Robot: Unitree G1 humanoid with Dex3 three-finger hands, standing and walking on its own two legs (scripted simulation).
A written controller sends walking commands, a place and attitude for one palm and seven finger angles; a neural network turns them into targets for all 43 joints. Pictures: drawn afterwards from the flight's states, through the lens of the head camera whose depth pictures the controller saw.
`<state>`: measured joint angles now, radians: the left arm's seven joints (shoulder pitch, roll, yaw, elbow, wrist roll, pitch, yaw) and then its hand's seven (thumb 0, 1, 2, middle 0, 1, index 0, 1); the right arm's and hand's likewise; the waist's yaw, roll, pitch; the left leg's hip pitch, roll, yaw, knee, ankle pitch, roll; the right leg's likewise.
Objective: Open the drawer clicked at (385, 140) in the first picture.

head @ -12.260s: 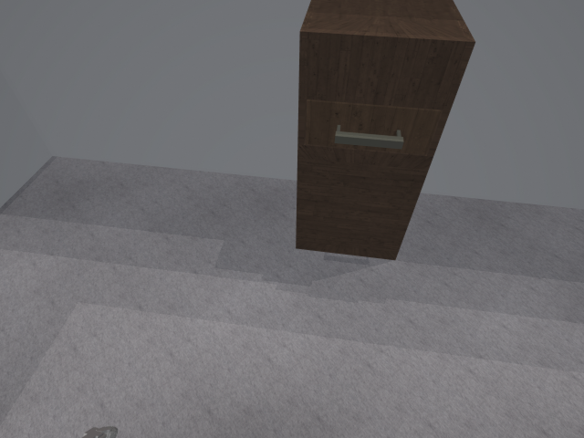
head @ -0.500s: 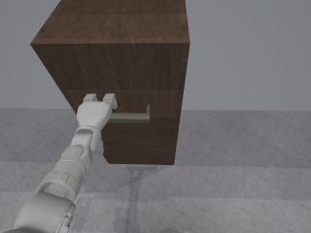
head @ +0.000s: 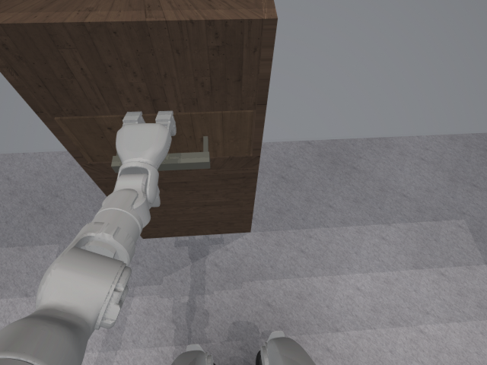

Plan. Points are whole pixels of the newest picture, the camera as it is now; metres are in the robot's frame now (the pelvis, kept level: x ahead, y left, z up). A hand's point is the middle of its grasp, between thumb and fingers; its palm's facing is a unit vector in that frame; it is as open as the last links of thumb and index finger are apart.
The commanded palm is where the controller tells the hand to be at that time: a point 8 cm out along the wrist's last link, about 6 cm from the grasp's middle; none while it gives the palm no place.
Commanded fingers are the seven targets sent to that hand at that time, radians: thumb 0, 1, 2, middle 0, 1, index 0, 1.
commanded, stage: move the hooked fingers above the handle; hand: left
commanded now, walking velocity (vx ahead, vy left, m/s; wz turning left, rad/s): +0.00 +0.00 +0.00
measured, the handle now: (163, 152) +0.54 +0.13 -0.07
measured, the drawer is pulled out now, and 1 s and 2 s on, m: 0.00 0.00 0.00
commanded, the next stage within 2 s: lower the fingers behind the handle in 0.68 s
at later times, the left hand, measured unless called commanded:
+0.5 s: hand (154, 158) +0.49 +0.13 -0.01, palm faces -0.02 -0.04 -1.00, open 13.8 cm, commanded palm +0.48 +0.13 +0.04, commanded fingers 0.00 -0.50 0.30 -0.30 -1.20 -0.30 -1.20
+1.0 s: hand (152, 166) +0.48 +0.13 -0.02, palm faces -0.06 -0.02 -1.00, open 13.8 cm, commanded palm +0.46 +0.13 +0.03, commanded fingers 0.00 -0.50 0.30 -0.30 -1.20 -0.30 -1.20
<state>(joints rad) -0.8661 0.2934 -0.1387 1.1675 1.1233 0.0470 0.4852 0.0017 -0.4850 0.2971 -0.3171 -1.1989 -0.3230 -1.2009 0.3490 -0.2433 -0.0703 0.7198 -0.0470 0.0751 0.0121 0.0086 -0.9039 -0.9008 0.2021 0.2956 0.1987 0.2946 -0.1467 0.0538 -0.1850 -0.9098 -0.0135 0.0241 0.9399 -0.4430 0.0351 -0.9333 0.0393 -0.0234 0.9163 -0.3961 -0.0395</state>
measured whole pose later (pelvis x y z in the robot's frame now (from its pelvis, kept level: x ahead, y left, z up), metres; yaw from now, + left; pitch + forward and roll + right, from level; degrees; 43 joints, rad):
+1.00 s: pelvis +0.01 +0.00 +0.00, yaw +0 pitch +23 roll -1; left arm -0.82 0.27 -0.14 1.14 1.11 0.08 0.50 0.00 -0.49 0.30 -0.32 -1.20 -0.32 -1.20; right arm 0.32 -0.23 -0.06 0.70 -0.05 0.10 0.01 0.01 -0.90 -0.90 0.20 0.30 0.20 0.29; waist -0.13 0.06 -0.19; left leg -0.89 -0.01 0.02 0.94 -0.46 0.03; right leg -0.92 0.04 -0.02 0.92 -0.41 -0.04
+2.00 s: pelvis -0.01 +0.00 -0.05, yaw +0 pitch +31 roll -2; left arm -0.91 0.32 -0.10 1.20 1.14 0.07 0.55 0.00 -0.48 0.30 -0.31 -1.20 -0.32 -1.20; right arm 0.32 -0.23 -0.04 0.72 -0.07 0.06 0.03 0.01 -0.90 -0.90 0.20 0.30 0.20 0.29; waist -0.17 0.07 -0.21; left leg -1.20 0.00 0.01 1.20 -0.54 0.04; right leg -1.22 0.04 -0.04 1.15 -0.48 -0.04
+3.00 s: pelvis -0.01 +0.00 -0.05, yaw +0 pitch +31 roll -1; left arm -0.91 0.32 -0.11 1.19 1.12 0.07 0.54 0.00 0.48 0.71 -0.37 -1.30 -0.39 -1.31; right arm 0.32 -0.23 -0.04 0.72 -0.06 0.06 0.03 0.01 -0.90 -0.90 0.20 0.30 0.20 0.29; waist -0.17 0.07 -0.21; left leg -1.21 0.00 0.01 1.20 -0.54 0.03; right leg -1.22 0.05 -0.05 1.16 -0.48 -0.05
